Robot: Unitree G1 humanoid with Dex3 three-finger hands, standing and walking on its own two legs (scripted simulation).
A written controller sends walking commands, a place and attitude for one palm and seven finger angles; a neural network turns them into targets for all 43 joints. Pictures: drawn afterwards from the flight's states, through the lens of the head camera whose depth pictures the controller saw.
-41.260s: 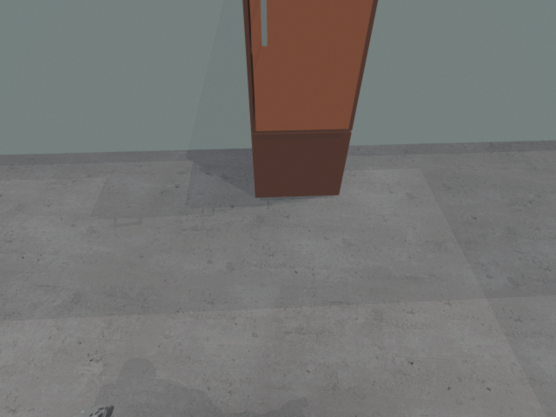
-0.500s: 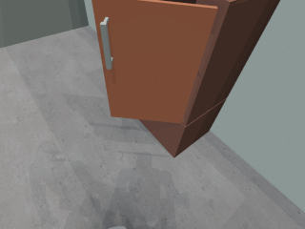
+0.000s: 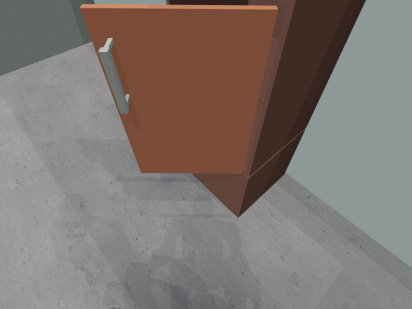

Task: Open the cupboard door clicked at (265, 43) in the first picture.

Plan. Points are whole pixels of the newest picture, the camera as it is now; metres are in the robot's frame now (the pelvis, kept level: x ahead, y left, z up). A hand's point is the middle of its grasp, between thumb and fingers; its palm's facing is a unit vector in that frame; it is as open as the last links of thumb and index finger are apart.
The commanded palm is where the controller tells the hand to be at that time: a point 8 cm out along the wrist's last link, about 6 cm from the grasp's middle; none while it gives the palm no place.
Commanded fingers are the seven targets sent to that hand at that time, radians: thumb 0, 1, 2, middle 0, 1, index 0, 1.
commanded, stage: come to a stop and stand still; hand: left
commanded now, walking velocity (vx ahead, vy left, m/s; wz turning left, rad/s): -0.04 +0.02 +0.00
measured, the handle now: (117, 78) +0.58 +0.22 +0.11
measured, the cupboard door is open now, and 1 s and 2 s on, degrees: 47 47 47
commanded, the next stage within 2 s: look again from close up in 1.00 s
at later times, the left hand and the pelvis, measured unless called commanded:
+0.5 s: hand out of the picture -0.02 +0.20 -0.16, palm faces +0.01 -0.97 -0.26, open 7.4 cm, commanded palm none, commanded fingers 0.00 0.90 0.90 -0.20 -0.30 -0.20 -0.30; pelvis -0.05 +0.01 +0.00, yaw -1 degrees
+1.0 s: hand out of the picture -0.06 +0.14 -0.16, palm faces +0.03 -0.98 -0.18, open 7.3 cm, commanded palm none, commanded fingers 0.00 0.90 0.90 -0.20 -0.30 -0.20 -0.30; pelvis -0.05 -0.02 +0.01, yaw +0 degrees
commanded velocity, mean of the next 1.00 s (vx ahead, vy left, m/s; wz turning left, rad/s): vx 0.00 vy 0.00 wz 0.00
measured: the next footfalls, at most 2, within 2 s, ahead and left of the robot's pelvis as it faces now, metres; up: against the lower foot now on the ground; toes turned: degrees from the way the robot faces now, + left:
none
